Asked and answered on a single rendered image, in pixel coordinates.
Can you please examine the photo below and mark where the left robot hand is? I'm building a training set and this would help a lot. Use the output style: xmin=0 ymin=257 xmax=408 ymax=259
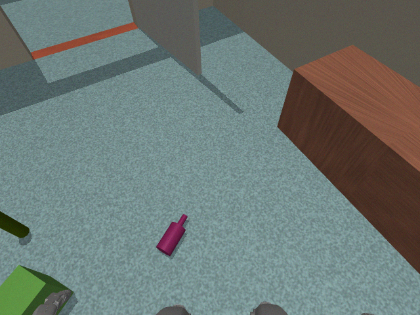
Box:
xmin=32 ymin=289 xmax=72 ymax=315

